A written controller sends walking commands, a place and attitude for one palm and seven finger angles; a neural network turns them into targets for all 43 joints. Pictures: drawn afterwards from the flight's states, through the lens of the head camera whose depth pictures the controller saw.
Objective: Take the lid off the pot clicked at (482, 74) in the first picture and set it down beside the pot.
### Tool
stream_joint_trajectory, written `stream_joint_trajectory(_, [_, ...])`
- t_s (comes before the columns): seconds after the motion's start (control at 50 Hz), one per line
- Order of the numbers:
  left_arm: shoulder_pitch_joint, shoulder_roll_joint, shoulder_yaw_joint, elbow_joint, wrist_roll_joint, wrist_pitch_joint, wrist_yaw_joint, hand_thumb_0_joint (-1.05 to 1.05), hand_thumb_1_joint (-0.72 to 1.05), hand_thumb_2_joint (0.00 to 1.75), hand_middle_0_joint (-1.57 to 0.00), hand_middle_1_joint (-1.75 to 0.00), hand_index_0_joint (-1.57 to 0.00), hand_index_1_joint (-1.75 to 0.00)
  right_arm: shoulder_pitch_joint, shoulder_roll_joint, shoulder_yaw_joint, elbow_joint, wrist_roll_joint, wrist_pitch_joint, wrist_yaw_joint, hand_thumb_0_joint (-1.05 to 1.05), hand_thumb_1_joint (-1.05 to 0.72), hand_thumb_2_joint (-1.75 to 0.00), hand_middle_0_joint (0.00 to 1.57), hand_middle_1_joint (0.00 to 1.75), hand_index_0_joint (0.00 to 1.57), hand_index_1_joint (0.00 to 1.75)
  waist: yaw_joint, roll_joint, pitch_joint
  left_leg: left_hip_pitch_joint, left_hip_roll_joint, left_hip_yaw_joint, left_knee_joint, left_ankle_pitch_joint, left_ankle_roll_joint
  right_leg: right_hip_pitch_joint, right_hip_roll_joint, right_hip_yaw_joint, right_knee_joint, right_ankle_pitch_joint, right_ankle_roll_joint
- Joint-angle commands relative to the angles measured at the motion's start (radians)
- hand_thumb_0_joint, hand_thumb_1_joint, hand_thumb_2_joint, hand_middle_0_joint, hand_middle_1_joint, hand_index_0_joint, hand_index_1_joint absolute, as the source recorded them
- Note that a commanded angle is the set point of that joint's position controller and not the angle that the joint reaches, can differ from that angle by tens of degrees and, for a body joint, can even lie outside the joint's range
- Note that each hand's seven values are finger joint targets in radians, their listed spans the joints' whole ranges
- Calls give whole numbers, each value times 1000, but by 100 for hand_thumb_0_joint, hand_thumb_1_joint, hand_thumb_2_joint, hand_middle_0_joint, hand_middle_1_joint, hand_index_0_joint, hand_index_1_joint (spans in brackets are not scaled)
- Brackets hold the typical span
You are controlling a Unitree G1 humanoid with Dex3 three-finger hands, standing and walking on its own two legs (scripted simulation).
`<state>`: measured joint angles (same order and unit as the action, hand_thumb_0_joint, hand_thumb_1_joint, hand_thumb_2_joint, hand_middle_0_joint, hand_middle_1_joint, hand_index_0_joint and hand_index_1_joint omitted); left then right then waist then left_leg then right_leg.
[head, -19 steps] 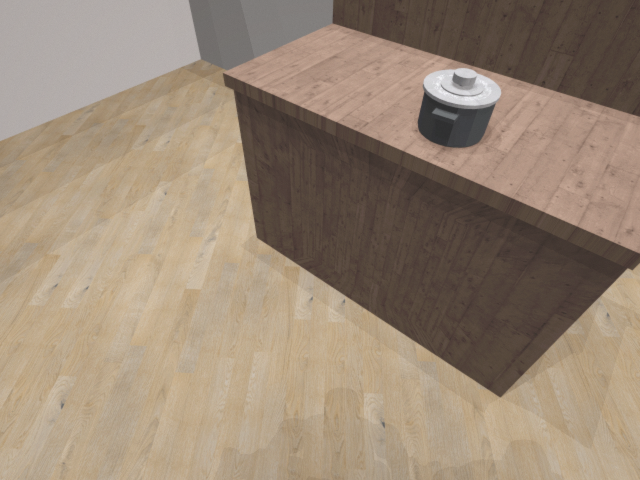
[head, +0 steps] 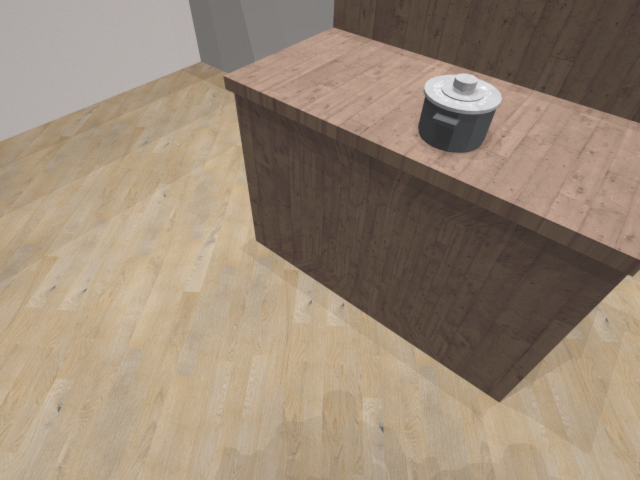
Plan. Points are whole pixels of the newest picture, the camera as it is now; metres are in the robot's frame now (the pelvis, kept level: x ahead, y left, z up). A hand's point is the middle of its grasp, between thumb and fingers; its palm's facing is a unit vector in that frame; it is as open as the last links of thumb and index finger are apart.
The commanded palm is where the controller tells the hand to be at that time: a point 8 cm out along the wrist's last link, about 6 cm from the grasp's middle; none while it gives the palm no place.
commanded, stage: look at it before walking up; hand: left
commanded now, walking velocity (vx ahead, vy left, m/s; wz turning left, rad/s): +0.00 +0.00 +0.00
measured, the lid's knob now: (465, 82) +0.89 -0.27 +0.09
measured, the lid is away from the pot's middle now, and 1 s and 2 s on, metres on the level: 0.00 0.00 0.00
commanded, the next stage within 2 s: walk to a spot facing it in 0.26 s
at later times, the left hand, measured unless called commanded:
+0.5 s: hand out of the picture +0.06 +0.24 -0.17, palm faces +0.00 -0.95 -0.30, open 7.4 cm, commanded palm none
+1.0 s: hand out of the picture +0.13 +0.24 -0.16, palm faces +0.26 -0.94 -0.21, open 7.4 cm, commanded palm none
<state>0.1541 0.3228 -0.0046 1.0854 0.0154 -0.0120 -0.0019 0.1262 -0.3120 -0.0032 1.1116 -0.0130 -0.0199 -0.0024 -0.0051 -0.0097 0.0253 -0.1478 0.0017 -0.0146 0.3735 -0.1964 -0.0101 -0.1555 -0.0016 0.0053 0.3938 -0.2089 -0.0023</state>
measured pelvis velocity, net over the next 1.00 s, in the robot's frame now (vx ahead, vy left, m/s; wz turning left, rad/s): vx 0.11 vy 0.03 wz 0.28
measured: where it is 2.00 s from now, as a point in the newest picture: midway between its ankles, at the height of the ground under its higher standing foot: outside the picture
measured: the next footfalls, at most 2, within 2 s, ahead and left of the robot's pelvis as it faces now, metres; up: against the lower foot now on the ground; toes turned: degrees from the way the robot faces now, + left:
right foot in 1.08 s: +0.29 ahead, -0.05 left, +0.00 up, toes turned +12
left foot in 1.48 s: +0.25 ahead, +0.16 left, +0.00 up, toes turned +6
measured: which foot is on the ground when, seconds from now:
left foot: down 0.00-1.00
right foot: down 0.00-0.68, up 0.70-1.00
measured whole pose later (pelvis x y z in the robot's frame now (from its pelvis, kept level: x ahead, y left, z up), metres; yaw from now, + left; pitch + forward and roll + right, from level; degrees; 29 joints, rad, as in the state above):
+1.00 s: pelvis +0.11 +0.03 +0.00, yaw +16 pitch +1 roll +1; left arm 0.20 0.21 0.05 0.94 0.02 0.00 -0.02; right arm 0.38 -0.16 -0.04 1.05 -0.02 -0.04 0.00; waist -0.04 -0.02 0.04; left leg -0.13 -0.05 -0.05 0.39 -0.28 0.03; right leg -0.54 -0.08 -0.03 0.79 -0.27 0.06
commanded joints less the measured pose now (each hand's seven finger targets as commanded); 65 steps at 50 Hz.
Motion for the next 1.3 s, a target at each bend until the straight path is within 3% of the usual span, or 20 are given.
stream_joint_trajectory(0.0, [-15,197,42,-60,-4,-17,16,0,90,90,-20,-30,-20,-30,-32,-194,-36,-57,7,-17,-12,0,-90,-90,20,30,20,30,7,9,-50,13,110,-89,-53,132,32,3,-117,101,-74,116,-26])
stream_joint_trajectory(0.36, [-9,187,42,-52,-5,-13,17,0,90,90,-20,-30,-20,-30,-19,-191,-33,-48,7,-15,-13,0,-90,-90,20,30,20,30,6,17,-33,-2,108,-94,-61,140,31,19,-118,86,-75,115,-18])
stream_joint_trajectory(0.42, [59,116,36,-43,-4,9,22,0,90,90,-20,-30,-20,-30,24,-105,-20,-49,2,5,-6,0,-90,-90,20,30,20,30,17,4,-19,-81,85,-86,1,63,26,24,-131,70,-50,-11,-6])
stream_joint_trajectory(0.48, [92,134,57,-62,-1,22,23,0,90,90,-20,-30,-20,-30,47,-85,-24,-80,-4,22,-2,0,-90,-90,20,30,20,30,29,-67,4,-215,42,-50,114,-82,22,48,-194,112,-78,-206,-38])
stream_joint_trajectory(0.54, [126,164,85,-106,10,17,25,0,90,90,-20,-30,-20,-30,38,-67,-42,-133,-5,25,3,0,-90,-90,20,30,20,30,49,-200,64,-339,40,42,379,-294,8,19,-373,249,-186,-338,-160])
stream_joint_trajectory(0.58, [94,155,92,-126,14,1,23,0,90,90,-20,-30,-20,-30,67,-41,-49,-150,-1,13,15,0,-90,-90,20,30,20,30,11,-136,70,-283,78,55,339,-285,12,-15,-385,160,-119,-179,-169])
stream_joint_trajectory(0.62, [56,137,92,-147,7,3,16,0,90,90,-20,-30,-20,-30,215,-25,-54,-121,-2,4,22,0,-90,-90,20,30,20,30,-54,-33,14,-7,37,96,124,-162,21,-161,-293,-17,73,-201,-88])
stream_joint_trajectory(0.64, [60,71,84,-166,0,11,6,0,90,90,-20,-30,-20,-30,316,-97,-73,-102,-10,-2,16,0,-90,-90,20,30,20,30,-92,196,14,96,144,-177,-50,-290,84,-321,-154,-129,356,-258,-17])
stream_joint_trajectory(0.66, [14,14,68,-226,0,8,-4,0,90,90,-20,-30,-20,-30,410,-188,-98,-94,-17,-9,3,0,-90,-90,20,30,20,30,-118,387,36,158,363,-588,-204,-320,202,-564,-25,-141,644,-428,42])
stream_joint_trajectory(0.68, [-49,37,72,-239,16,2,1,0,90,90,-20,-30,-20,-30,410,-163,-92,-85,-5,-4,-1,0,-90,-90,20,30,20,30,-107,203,60,93,373,-607,-214,-365,248,-607,-73,6,744,-365,15])
stream_joint_trajectory(0.7, [-62,28,74,-245,15,-7,-2,0,90,90,-20,-30,-20,-30,366,-138,-88,-113,-3,-8,-3,0,-90,-90,20,30,20,30,-79,96,78,38,358,-596,-201,-402,259,-614,-91,27,793,-294,16])
stream_joint_trajectory(0.78, [49,-4,76,-194,11,-8,-17,0,90,90,-20,-30,-20,-30,247,-60,-70,-132,4,-44,-15,0,-90,-90,20,30,20,30,-2,115,49,-13,209,-304,-180,-109,206,-522,-111,9,702,-82,54])
stream_joint_trajectory(0.94, [-27,-61,73,-252,2,-11,-13,0,90,90,-20,-30,-20,-30,270,-51,-83,-118,-3,-35,-17,0,-90,-90,20,30,20,30,-35,125,42,-24,200,-234,-117,73,213,-383,-70,-61,353,-58,67])
stream_joint_trajectory(1.02, [216,-57,72,-144,7,-32,2,0,90,90,-20,-30,-20,-30,272,-5,-72,-92,-4,-22,-26,0,-90,-90,20,30,20,30,44,45,-34,-73,131,-83,129,150,120,5,-28,-87,103,78,28])
stream_joint_trajectory(1.04, [304,5,82,-115,13,-45,11,0,90,90,-20,-30,-20,-30,302,33,-64,-89,3,-23,-22,0,-90,-90,20,30,20,30,73,-100,-82,-179,68,-25,328,3,72,161,-148,89,61,136,-22])
stream_joint_trajectory(1.06, [347,84,96,-106,14,-50,20,0,90,90,-20,-30,-20,-30,353,84,-57,-108,7,-26,-19,0,-90,-90,20,30,20,30,52,-310,-115,-344,-46,62,562,-343,22,243,-396,457,-59,259,-148])
stream_joint_trajectory(1.08, [340,72,89,-113,0,-38,22,0,90,90,-20,-30,-20,-30,313,47,-60,-115,1,-19,-29,0,-90,-90,20,30,20,30,60,-171,-78,-331,-5,20,654,-450,20,140,-408,475,-105,226,-224])
stream_joint_trajectory(1.1, [278,42,90,-110,1,-31,28,0,90,90,-20,-30,-20,-30,262,66,-60,-114,-2,-10,-28,0,-90,-90,20,30,20,30,42,-214,-35,-346,20,18,719,-415,16,56,-371,486,-133,171,-232])
stream_joint_trajectory(1.18, [154,-11,85,-151,6,-16,29,0,90,90,-20,-30,-20,-30,165,69,-52,-128,-5,12,-22,0,-90,-90,20,30,20,30,3,-116,-20,-269,64,35,623,-246,-17,-103,-239,264,-121,306,-199])
stream_joint_trajectory(1.28, [184,24,104,-151,6,-1,22,0,90,90,-20,-30,-20,-30,82,68,-54,-177,3,20,-26,0,-90,-90,20,30,20,30,27,-102,-70,-256,33,48,457,-209,-31,-50,-208,306,-102,332,-201])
